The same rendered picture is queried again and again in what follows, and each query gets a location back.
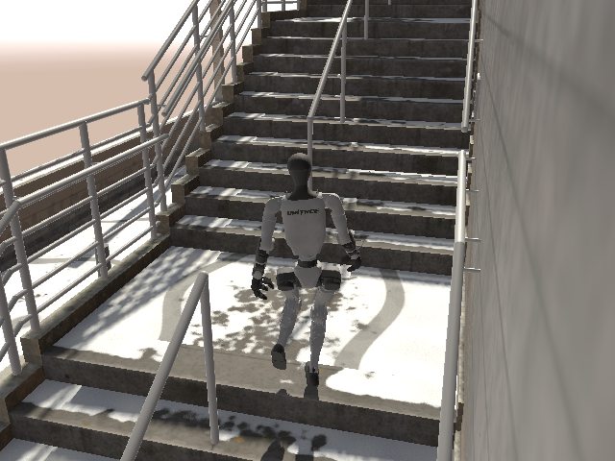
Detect left robot forearm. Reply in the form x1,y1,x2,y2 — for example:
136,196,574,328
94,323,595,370
252,237,270,279

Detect robot left upper arm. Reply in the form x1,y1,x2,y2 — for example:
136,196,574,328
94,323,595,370
259,196,283,251

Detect left robot hand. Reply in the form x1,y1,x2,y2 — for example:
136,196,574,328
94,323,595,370
251,277,274,300

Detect robot right upper arm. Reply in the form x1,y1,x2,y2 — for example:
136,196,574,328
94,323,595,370
322,193,352,245

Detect right robot hand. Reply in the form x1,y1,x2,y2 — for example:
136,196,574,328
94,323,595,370
339,255,362,272

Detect right robot foot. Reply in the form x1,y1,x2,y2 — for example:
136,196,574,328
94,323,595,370
305,361,319,386

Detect robot left thigh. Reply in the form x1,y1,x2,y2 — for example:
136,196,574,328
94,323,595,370
276,267,302,314

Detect right robot forearm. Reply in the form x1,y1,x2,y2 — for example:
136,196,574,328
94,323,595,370
342,230,359,259

